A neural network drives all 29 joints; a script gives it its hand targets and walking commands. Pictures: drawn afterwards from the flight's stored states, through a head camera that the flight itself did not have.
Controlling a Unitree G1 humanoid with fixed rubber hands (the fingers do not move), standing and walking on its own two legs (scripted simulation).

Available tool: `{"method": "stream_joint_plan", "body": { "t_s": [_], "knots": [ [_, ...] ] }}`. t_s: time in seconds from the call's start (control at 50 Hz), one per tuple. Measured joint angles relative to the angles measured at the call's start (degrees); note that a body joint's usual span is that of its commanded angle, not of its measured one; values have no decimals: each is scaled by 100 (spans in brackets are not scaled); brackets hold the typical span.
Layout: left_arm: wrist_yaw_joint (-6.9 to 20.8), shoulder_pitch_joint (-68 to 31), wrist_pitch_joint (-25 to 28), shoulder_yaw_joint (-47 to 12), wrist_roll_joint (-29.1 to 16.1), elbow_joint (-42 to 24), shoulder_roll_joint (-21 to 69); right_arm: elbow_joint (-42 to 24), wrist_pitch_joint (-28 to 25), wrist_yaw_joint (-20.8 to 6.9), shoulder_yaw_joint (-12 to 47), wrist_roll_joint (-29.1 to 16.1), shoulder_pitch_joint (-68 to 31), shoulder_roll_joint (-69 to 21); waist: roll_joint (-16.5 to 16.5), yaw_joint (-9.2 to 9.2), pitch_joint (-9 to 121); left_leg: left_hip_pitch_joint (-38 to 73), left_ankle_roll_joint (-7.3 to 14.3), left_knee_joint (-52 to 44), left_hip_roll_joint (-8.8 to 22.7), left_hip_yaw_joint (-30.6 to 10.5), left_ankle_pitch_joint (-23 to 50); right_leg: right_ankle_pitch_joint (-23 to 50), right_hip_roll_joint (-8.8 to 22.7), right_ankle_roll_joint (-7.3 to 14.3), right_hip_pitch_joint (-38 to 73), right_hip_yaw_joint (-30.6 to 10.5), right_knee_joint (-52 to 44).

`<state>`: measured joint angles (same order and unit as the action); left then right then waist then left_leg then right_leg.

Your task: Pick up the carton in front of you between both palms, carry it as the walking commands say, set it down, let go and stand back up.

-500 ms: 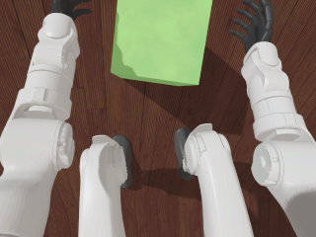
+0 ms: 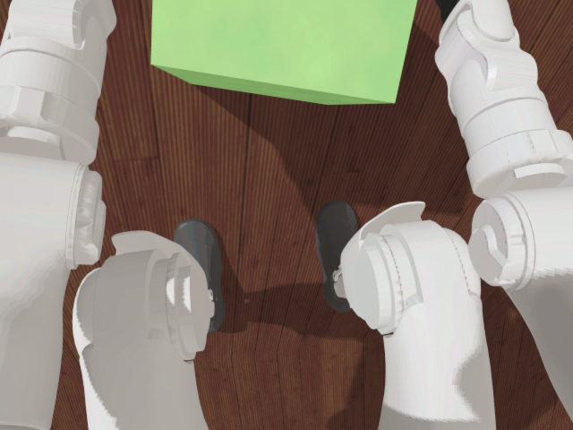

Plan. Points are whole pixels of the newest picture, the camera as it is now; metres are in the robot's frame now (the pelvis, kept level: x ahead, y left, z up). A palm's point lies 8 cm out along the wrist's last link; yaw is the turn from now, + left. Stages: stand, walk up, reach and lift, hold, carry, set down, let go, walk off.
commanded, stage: reach and lift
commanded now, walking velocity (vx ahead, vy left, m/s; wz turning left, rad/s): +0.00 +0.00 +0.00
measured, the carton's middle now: out of the picture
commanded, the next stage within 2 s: none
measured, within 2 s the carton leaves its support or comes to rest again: leaves its support in 0.68 s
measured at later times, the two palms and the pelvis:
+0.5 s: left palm out of the picture +0.57 +0.13 -0.17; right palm out of the picture +0.52 -0.17 -0.16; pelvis -0.01 +0.00 +0.01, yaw -1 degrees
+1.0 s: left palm out of the picture +0.52 +0.17 -0.03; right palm out of the picture +0.50 -0.13 -0.03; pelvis +0.00 -0.01 +0.05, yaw +5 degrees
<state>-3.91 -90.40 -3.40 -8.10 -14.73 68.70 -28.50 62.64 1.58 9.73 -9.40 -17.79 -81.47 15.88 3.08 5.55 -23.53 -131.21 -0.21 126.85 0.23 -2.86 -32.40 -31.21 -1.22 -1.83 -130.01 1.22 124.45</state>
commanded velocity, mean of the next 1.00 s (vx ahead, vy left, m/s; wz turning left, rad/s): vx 0.00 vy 0.00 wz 0.00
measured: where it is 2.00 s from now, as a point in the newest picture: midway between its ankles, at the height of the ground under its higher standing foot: (276, 283)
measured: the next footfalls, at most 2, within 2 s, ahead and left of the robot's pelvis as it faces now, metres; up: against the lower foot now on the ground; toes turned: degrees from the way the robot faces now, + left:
none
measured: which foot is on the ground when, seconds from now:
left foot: down 0.00-1.00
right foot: down 0.00-1.00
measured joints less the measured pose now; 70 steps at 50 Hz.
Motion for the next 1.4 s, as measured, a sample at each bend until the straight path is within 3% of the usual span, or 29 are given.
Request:
{"method": "stream_joint_plan", "body": {
  "t_s": [0.2, 0.36, 0.44, 0.52, 0.64, 0.7, 0.74, 0.76, 0.88, 1.12, 1.24, 1.4],
  "knots": [
    [31, 105, 19, 295, 244, 335, 290, 147, -63, 17, -241, 419, 242, -331, -192, -8, 440, -12, 50, -81, 18, 32, -44, -36, -17, -59, 6, -32, -107],
    [-70, -172, 79, 195, 267, 523, 549, 184, -55, 12, -82, 399, -94, -408, -183, -4, 263, 26, 80, -205, 27, 63, 83, 93, -29, -79, 39, -62, -228],
    [-168, -377, 77, 220, 414, 703, 590, 249, -15, 109, -268, 530, -223, -436, -137, -27, 147, 75, 85, -203, 34, 47, 107, 128, -41, -75, 91, -47, -240],
    [-138, -559, -139, 496, 776, 840, 646, 171, 286, -27, -693, 892, -293, -457, -158, -41, 154, 10, 96, -104, 16, 21, 116, 125, -36, -86, 57, -26, -162],
    [-73, -189, -516, 904, 1103, 261, 835, -203, 768, -227, -876, 1080, -86, -365, -137, -58, 389, -161, 133, 69, -10, 82, 65, 41, -34, -123, -116, -94, 45],
    [-203, 239, -677, 916, 1086, -239, 945, -558, 927, -153, -841, 943, 175, -415, -90, -49, 589, -205, 117, 89, -41, 99, 30, -31, -93, -160, -164, -158, 98],
    [-379, 597, -841, 895, 1043, -636, 1027, -919, 1021, 32, -828, 886, 450, -553, -72, -25, 757, -195, 81, 63, -88, 95, 15, 31, -177, -234, -140, -225, 83],
    [-298, 802, -919, 896, 1014, -849, 1108, -1140, 1065, 185, -866, 892, 635, -652, -89, -17, 871, -187, 57, 38, -134, 97, 12, 145, -201, -236, -110, -257, 73],
    [-268, 1731, -1383, 1234, 1185, -1826, 1477, -2244, 1419, 103, -1215, 1219, 1751, -1133, -79, -138, 1680, 93, -104, -385, -283, 30, 31, -254, -374, -350, 168, -414, -189],
    [205, 2079, -1628, 2907, 2639, -1501, 2149, -2120, 1808, -396, -2373, 2947, 1994, -1801, -433, -229, 2928, 891, -213, -1825, -473, -188, 482, 93, -197, -140, 1020, -273, -1588],
    [270, 2330, -1666, 3118, 2873, -1841, 2402, -2543, 1985, -593, -2321, 3011, 2260, -1860, -461, -234, 3064, 1226, -158, -2356, -405, -129, 611, 281, -244, -176, 1314, -358, -2130],
    [207, 3057, -1884, 2918, 2674, -2663, 2642, -3056, 2174, -578, -1976, 2776, 2794, -1923, -327, -280, 3244, 1859, -135, -2852, -345, -34, 558, 253, -259, -162, 1887, -466, -2582]
  ]
}}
